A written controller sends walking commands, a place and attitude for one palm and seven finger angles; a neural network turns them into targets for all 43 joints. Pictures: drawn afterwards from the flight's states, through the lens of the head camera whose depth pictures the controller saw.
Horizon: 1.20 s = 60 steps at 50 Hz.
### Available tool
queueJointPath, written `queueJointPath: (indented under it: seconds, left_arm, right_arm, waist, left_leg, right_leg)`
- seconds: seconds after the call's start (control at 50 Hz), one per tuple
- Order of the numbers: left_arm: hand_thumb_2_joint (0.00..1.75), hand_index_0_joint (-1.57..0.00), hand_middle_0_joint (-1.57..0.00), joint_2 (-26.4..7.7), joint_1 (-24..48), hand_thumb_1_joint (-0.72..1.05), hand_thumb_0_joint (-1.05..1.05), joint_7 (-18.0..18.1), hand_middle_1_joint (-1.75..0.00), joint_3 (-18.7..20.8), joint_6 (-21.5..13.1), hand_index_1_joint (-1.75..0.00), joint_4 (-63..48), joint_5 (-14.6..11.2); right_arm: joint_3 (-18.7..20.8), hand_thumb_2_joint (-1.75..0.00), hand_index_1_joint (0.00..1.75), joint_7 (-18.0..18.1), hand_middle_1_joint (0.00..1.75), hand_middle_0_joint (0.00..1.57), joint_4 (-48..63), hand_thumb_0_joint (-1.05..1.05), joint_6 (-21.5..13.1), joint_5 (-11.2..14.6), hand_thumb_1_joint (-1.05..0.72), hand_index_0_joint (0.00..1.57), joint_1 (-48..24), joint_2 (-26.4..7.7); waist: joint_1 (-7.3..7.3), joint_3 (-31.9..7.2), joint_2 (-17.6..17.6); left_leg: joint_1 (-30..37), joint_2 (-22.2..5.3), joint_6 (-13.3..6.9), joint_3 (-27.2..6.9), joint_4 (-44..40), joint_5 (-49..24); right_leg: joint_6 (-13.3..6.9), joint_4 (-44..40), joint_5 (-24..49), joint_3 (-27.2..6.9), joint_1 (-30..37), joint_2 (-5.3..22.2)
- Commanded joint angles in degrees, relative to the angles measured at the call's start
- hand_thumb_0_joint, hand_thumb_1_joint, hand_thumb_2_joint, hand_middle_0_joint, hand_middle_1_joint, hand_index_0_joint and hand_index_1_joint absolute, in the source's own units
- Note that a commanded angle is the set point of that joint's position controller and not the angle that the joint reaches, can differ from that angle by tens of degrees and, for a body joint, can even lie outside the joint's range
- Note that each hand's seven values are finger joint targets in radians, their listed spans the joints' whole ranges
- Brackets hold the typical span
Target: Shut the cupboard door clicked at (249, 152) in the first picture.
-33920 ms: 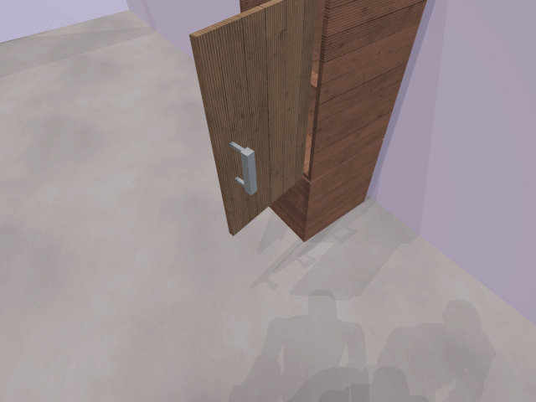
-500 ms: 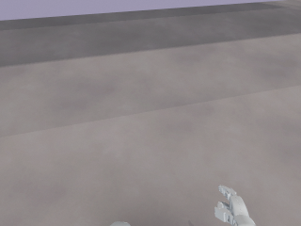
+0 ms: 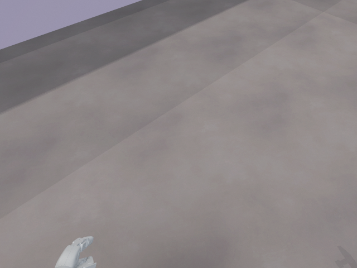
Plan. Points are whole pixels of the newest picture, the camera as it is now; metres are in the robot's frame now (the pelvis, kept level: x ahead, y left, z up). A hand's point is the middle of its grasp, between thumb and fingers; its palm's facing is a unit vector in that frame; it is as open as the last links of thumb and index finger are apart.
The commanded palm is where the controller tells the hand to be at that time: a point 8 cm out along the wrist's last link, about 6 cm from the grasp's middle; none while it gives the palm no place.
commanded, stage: turn to face it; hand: left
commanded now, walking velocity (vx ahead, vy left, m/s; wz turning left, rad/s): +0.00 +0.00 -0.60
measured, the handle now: out of the picture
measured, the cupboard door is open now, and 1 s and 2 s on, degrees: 66 66 66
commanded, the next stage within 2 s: none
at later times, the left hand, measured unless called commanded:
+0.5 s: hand out of the picture +0.13 +0.19 -0.17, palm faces -0.20 -0.96 -0.20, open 7.4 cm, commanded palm none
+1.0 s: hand (146, 245) +0.19 +0.09 -0.14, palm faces -0.53 -0.80 -0.29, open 7.4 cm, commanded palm none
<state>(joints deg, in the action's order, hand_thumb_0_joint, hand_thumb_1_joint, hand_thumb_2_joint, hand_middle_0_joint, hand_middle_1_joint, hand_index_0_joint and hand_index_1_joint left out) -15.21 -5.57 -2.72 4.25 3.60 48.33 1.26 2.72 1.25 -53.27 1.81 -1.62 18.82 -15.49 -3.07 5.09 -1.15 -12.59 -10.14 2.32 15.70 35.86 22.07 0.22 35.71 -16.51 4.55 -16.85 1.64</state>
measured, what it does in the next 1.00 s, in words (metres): steps on the spot, turning right: left foot, then right foot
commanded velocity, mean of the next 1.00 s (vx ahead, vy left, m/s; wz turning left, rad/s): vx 0.00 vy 0.00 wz -0.60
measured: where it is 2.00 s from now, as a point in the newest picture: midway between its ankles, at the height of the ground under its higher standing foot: outside the picture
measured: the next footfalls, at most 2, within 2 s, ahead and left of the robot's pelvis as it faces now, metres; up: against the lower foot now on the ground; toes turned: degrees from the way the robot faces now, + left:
left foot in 0.44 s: +0.09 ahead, +0.11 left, +0.00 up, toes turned -11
right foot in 0.84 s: -0.03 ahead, -0.14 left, +0.00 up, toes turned -34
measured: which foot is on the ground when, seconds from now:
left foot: down 0.00-0.00, up 0.02-0.42, down 0.44-0.84, up 0.86-1.00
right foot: down 0.00-0.44, up 0.46-0.82, down 0.84-1.00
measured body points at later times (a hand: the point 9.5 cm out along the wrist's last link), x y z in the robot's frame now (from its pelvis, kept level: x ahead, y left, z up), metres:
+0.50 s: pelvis +0.01 +0.01 +0.00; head +0.06 +0.03 +0.45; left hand +0.14 +0.25 -0.15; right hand +0.07 -0.25 -0.12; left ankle +0.05 +0.12 -0.73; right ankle -0.03 -0.11 -0.70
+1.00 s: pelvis +0.00 -0.03 +0.01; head +0.03 -0.09 +0.45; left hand +0.22 +0.13 -0.12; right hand -0.10 -0.30 -0.15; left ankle +0.05 +0.10 -0.65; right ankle -0.06 -0.11 -0.73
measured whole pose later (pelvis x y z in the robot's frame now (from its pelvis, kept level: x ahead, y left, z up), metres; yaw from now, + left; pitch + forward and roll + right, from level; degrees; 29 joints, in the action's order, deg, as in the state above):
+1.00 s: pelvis +0.00 -0.03 +0.01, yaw -34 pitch +1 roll +1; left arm -11.7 -9.7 -0.5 3.3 1.9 49.8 1.2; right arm 3.4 1.3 -51.8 4.2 -1.1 10.4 -16.4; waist -0.9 5.8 -3.4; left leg -28.3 -5.6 4.8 3.2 64.1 25.8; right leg -1.9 32.8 -17.7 0.8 -16.2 -0.6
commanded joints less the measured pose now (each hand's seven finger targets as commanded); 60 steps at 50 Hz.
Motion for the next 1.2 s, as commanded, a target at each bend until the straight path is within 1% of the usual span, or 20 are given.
queueJointPath:
  seconds: [0.0,0.02,0.04,0.12,0.28,0.36,0.38,0.42,0.44,0.54,0.68,0.78,0.8,0.82,0.84,0.86,0.9,0.98,1.1,1.18]
  left_arm:
    - [0.9,-0.2,-0.2,-15.7,-14.7,0.9,0.0,2.8,-0.3,2.9,-2.3,-0.3,0.5,-0.7]
    - [0.9,-0.2,-0.2,-14.2,-12.0,0.9,0.0,3.2,-0.3,2.5,-2.1,-0.3,-0.5,-0.6]
    - [0.9,-0.2,-0.2,-12.3,-7.8,0.9,0.0,3.6,-0.3,2.5,-2.1,-0.3,-1.8,-0.4]
    - [0.9,-0.2,-0.2,-8.1,-2.3,0.9,0.0,3.5,-0.3,1.1,-2.6,-0.3,-3.6,-0.6]
    - [0.9,-0.2,-0.2,-9.0,-5.4,0.9,0.0,3.1,-0.3,2.4,-2.5,-0.3,-2.5,0.3]
    - [0.9,-0.2,-0.2,-8.7,-3.0,0.9,0.0,3.0,-0.3,2.7,-1.9,-0.3,-2.5,0.0]
    - [0.9,-0.2,-0.2,-7.9,-1.8,0.9,0.0,3.0,-0.3,2.5,-1.6,-0.3,-3.0,-0.4]
    - [0.9,-0.2,-0.2,-2.6,-4.4,0.9,0.0,2.2,-0.3,1.3,-1.3,-0.3,-4.4,-1.2]
    - [0.9,-0.2,-0.2,-4.6,-2.9,0.9,0.0,2.1,-0.3,1.5,-1.2,-0.3,-4.5,-0.5]
    - [0.9,-0.2,-0.2,-4.1,-5.0,0.9,0.0,0.5,-0.3,2.2,-0.2,-0.3,-2.2,-0.1]
    - [0.9,-0.2,-0.2,-2.1,-1.5,0.9,0.0,-0.1,-0.3,1.5,0.0,-0.3,-3.6,-0.2]
    - [0.9,-0.2,-0.2,-3.3,-6.2,0.9,0.0,0.1,-0.3,1.5,-1.2,-0.3,-2.1,-0.2]
    - [0.9,-0.2,-0.2,-6.1,-10.5,0.9,0.0,0.5,-0.3,2.2,-1.7,-0.3,-0.8,0.0]
    - [0.9,-0.2,-0.2,-12.7,-13.1,0.9,0.0,1.3,-0.3,3.3,-2.6,-0.3,0.1,0.6]
    - [0.9,-0.2,-0.2,-15.2,-15.0,0.9,0.0,2.2,-0.3,3.5,-2.4,-0.3,0.6,-0.2]
    - [0.9,-0.2,-0.2,-14.4,-14.4,0.9,0.0,2.7,-0.3,3.3,-2.3,-0.3,0.5,-0.3]
    - [0.9,-0.2,-0.2,-10.6,-7.7,0.9,0.0,3.4,-0.3,2.7,-2.3,-0.3,-1.1,-0.1]
    - [0.9,-0.2,-0.2,-8.5,-4.8,0.9,0.0,3.4,-0.3,1.8,-2.8,-0.3,-2.4,-0.2]
    - [0.9,-0.2,-0.2,-9.5,-7.2,0.9,0.0,3.3,-0.3,2.4,-2.6,-0.3,-1.5,0.2]
    - [0.9,-0.2,-0.2,-9.7,-4.2,0.9,0.0,3.2,-0.3,2.7,-2.1,-0.3,-1.8,0.2]
  right_arm:
    - [0.9,-0.9,0.3,0.4,0.3,0.2,8.4,0.0,-0.4,1.0,-0.9,0.2,-6.8,-5.0]
    - [0.8,-0.9,0.3,0.4,0.3,0.2,8.2,0.0,0.1,1.1,-0.9,0.2,-6.6,-4.6]
    - [0.9,-0.9,0.3,0.6,0.3,0.2,7.9,0.0,0.0,1.0,-0.9,0.2,-6.6,-4.1]
    - [1.2,-0.9,0.3,0.0,0.3,0.2,5.3,0.0,0.5,0.5,-0.9,0.2,-4.5,-4.6]
    - [1.3,-0.9,0.3,0.1,0.3,0.2,8.0,0.0,-0.1,1.0,-0.9,0.2,-9.3,-2.5]
    - [1.4,-0.9,0.3,0.6,0.3,0.2,7.5,0.0,-0.7,1.4,-0.9,0.2,-6.0,-2.4]
    - [1.5,-0.9,0.3,0.7,0.3,0.2,6.6,0.0,-1.2,1.4,-0.9,0.2,-3.3,-3.4]
    - [2.9,-0.9,0.3,1.0,0.3,0.2,7.2,0.0,-2.0,0.3,-0.9,0.2,-2.1,-12.4]
    - [2.5,-0.9,0.3,1.2,0.3,0.2,7.6,0.0,-1.6,-0.1,-0.9,0.2,-2.1,-12.2]
    - [1.1,-0.9,0.3,1.5,0.3,0.2,9.4,0.0,-1.6,-0.2,-0.9,0.2,-9.3,-7.2]
    - [2.3,-0.9,0.3,0.7,0.3,0.2,6.9,0.0,-1.2,-0.2,-0.9,0.2,-5.9,-8.8]
    - [3.3,-0.9,0.3,0.0,0.3,0.2,6.5,0.0,-0.8,0.1,-0.9,0.2,-7.6,-10.4]
    - [3.2,-0.9,0.3,-0.2,0.3,0.2,7.0,0.0,-0.7,0.5,-0.9,0.2,-8.3,-9.1]
    - [2.0,-0.9,0.3,-0.4,0.3,0.2,9.2,0.0,-0.6,0.9,-0.9,0.2,-9.5,-4.1]
    - [1.4,-0.9,0.3,0.0,0.3,0.2,11.2,0.0,0.0,0.8,-0.9,0.2,-12.6,-4.1]
    - [1.3,-0.9,0.3,0.0,0.3,0.2,10.9,0.0,0.5,1.0,-0.9,0.2,-12.1,-4.6]
    - [1.6,-0.9,0.3,0.4,0.3,0.2,9.3,0.0,0.3,0.8,-0.9,0.2,-12.9,-4.9]
    - [1.3,-0.9,0.3,-0.3,0.3,0.2,7.1,0.0,0.3,0.7,-0.9,0.2,-9.2,-3.9]
    - [1.2,-0.9,0.3,0.0,0.3,0.2,8.6,0.0,0.0,1.0,-0.9,0.2,-12.3,-3.2]
    - [1.2,-0.9,0.3,0.4,0.3,0.2,8.2,0.0,-0.5,1.4,-0.9,0.2,-9.1,-2.8]
  waist:
    - [8.61,-11.9,15.8]
    - [7.11,-8.9,11.5]
    - [5.39,-7.9,14.8]
    - [2.08,-6.6,9.9]
    - [4.0,-7.8,9.6]
    - [1.85,-8.4,11.1]
    - [0.24,-9.5,9.0]
    - [0.54,-10.8,-16.2]
    - [-0.15,-9.1,-11.7]
    - [3.1,-6.6,-9.4]
    - [1.11,-6.2,-11.7]
    - [3.8,-8.9,-9.8]
    - [6.05,-10.4,-3.6]
    - [7.82,-9.1,16.8]
    - [9.06,-8.4,19.7]
    - [8.07,-7.7,13.3]
    - [5.67,-4.9,15.7]
    - [3.35,-9.2,9.5]
    - [4.83,-8.7,8.6]
    - [2.96,-8.6,9.6]
  left_leg:
    - [-22.6,4.4,2.2,-11.7,31.2,17.1]
    - [-23.6,3.3,1.7,-15.1,34.4,12.9]
    - [-26.7,2.9,2.0,-16.1,34.7,9.7]
    - [-19.8,3.3,3.5,-15.2,30.4,-0.2]
    - [-15.4,7.2,3.0,-14.9,13.7,2.4]
    - [-4.1,9.3,1.9,-14.6,-1.9,-3.8]
    - [3.6,8.2,1.6,-14.7,-9.9,-9.4]
    - [13.1,-14.6,-7.2,-35.8,-19.6,-19.5]
    - [8.0,-18.3,-11.6,-36.1,-18.7,-23.9]
    - [5.7,-9.0,-9.6,-18.0,-16.1,-28.9]
    - [6.0,-10.2,-9.3,-12.3,-14.9,-24.4]
    - [2.8,-9.3,-5.1,-7.5,-4.0,-23.4]
    - [-2.8,-6.6,-2.3,-5.6,3.6,-16.5]
    - [-18.1,1.6,1.4,-3.2,16.7,9.2]
    - [-23.2,4.9,1.8,-9.6,27.2,17.1]
    - [-23.0,3.5,1.5,-14.2,31.6,13.3]
    - [-26.4,2.7,2.1,-16.3,33.2,6.9]
    - [-19.8,4.4,3.2,-14.6,26.8,0.1]
    - [-17.9,6.7,3.2,-14.8,15.6,2.3]
    - [-8.6,8.6,2.2,-14.6,2.3,-0.6]
  right_leg:
    - [-12.7,-13.3,45.3,-26.6,19.4,23.0]
    - [-13.4,-14.6,36.2,-23.2,15.2,21.2]
    - [-12.1,-15.2,32.0,-22.9,15.5,17.7]
    - [-9.5,-14.5,31.9,-14.5,8.1,11.0]
    - [-11.7,-13.0,27.0,-23.2,8.4,10.7]
    - [-8.3,-8.9,25.4,-25.1,2.5,8.2]
    - [-6.0,-6.3,20.7,-23.6,-2.2,5.9]
    - [0.5,14.2,-16.9,-9.2,-17.1,-6.3]
    - [0.8,25.0,-19.8,-8.5,-15.8,-3.3]
    - [3.1,32.1,-10.4,-5.3,-15.4,0.0]
    - [3.0,16.0,-9.5,-0.2,-10.1,0.5]
    - [0.9,-4.5,1.4,2.9,3.1,-1.9]
    - [-0.4,-11.2,8.2,-1.1,11.1,0.7]
    - [-5.7,-16.9,22.5,-21.0,18.7,14.7]
    - [-11.3,-16.4,35.0,-28.6,15.1,21.3]
    - [-13.1,-16.6,30.2,-25.9,12.1,21.5]
    - [-11.8,-16.0,26.7,-23.5,11.4,15.7]
    - [-10.0,-13.3,30.3,-16.0,10.8,10.8]
    - [-11.9,-12.9,29.1,-22.7,11.7,11.6]
    - [-10.1,-9.9,28.8,-25.1,6.3,9.8]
